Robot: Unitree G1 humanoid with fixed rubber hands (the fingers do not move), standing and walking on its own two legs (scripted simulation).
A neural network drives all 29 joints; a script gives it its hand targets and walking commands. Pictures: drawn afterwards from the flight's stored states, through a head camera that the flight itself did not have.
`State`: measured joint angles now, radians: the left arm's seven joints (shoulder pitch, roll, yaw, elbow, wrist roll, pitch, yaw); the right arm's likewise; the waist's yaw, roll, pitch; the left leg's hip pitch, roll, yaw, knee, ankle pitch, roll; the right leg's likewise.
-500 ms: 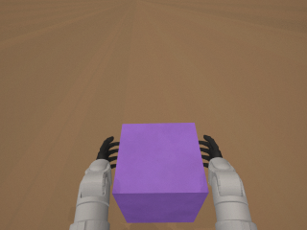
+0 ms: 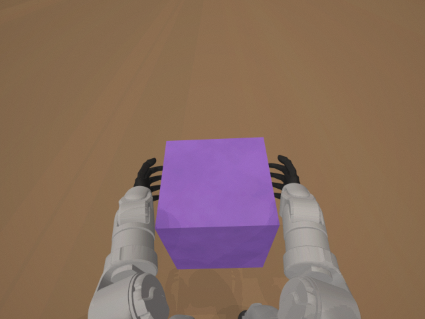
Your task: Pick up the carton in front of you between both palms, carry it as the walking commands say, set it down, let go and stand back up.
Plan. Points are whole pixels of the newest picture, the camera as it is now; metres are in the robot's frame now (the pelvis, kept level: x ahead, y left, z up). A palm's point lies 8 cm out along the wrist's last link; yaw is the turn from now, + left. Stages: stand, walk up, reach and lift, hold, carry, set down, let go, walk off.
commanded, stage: set down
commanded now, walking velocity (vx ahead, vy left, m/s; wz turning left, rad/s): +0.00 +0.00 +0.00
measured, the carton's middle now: (217, 207) +0.35 +0.01 -0.07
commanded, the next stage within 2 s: none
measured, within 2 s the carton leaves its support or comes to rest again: neither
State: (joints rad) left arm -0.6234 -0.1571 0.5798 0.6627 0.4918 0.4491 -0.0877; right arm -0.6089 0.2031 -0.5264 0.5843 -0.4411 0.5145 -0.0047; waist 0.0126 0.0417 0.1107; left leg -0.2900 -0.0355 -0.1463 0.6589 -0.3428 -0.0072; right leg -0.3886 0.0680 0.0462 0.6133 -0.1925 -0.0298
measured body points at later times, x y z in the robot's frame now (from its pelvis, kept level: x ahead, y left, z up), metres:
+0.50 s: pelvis -0.01 +0.03 -0.12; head +0.21 +0.00 +0.27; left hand +0.42 +0.16 -0.19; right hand +0.41 -0.15 -0.20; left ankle +0.02 +0.15 -0.72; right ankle +0.08 -0.09 -0.72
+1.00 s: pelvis -0.04 +0.02 -0.25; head +0.25 -0.02 +0.09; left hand +0.46 +0.13 -0.36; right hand +0.45 -0.17 -0.37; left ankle +0.02 +0.15 -0.72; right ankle +0.08 -0.10 -0.72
